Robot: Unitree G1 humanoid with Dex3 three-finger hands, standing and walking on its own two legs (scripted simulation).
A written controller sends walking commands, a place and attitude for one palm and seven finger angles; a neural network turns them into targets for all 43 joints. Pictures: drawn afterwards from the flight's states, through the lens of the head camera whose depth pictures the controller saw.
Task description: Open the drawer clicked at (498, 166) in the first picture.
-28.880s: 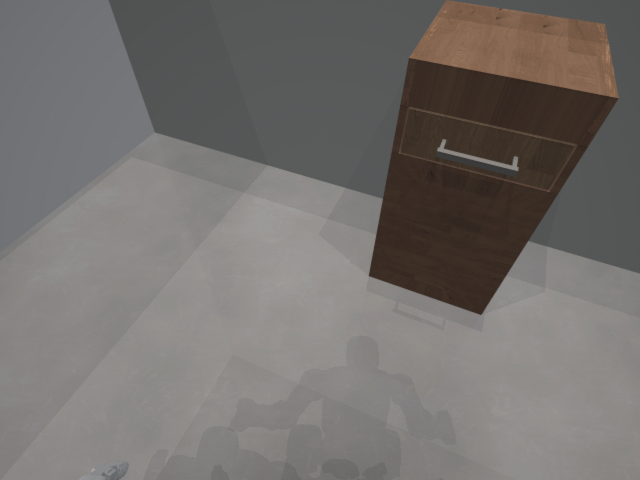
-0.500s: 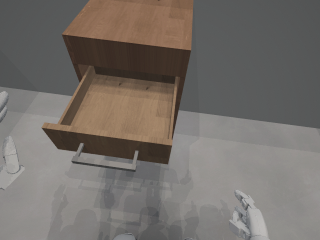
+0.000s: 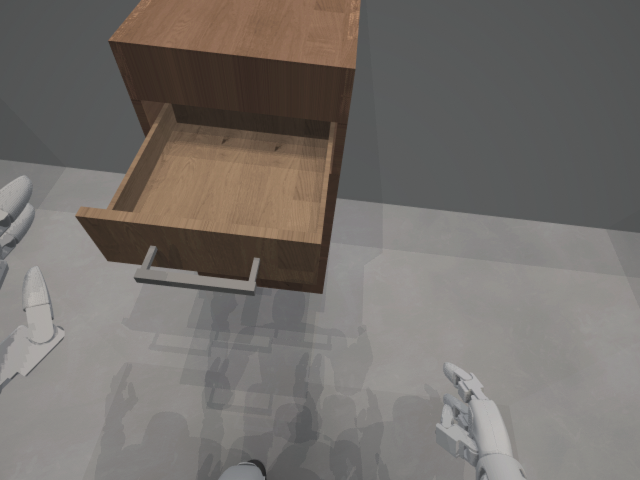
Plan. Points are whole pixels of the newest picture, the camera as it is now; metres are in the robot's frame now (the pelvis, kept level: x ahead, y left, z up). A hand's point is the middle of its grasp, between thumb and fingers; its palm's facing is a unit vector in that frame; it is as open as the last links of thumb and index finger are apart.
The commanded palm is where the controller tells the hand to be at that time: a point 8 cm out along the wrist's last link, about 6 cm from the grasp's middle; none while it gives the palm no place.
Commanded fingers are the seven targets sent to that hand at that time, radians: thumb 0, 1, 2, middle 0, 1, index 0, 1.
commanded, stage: stop stepping back and stand still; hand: left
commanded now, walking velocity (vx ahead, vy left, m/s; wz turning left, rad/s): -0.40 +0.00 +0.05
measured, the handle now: (199, 270) +0.42 +0.23 -0.10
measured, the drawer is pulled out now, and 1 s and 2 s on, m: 0.30 0.30 0.30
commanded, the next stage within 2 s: let the arm hang, fingers relaxed in 0.80 s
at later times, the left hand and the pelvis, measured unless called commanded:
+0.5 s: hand out of the picture +0.07 +0.20 +0.17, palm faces +0.36 -0.79 -0.50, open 7.5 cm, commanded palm +0.01 +0.24 +0.18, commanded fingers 0.00 0.90 0.90 -0.20 -0.30 -0.20 -0.30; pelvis -0.10 -0.04 +0.00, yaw +4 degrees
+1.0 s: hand out of the picture +0.11 +0.23 +0.03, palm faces +0.26 -0.86 -0.43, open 7.4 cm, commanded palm none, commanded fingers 0.00 0.90 0.90 -0.20 -0.30 -0.20 -0.30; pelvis -0.09 -0.02 +0.00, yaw +5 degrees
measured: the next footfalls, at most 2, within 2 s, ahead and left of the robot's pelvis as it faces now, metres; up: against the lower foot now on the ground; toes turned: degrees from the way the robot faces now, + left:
right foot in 0.04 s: -0.04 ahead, -0.14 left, +0.00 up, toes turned +0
left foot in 0.32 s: -0.07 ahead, +0.08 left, +0.00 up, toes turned +5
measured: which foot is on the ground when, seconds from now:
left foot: down 0.00-0.08, up 0.10-0.30, down 0.32-1.00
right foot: up 0.00-0.02, down 0.04-1.00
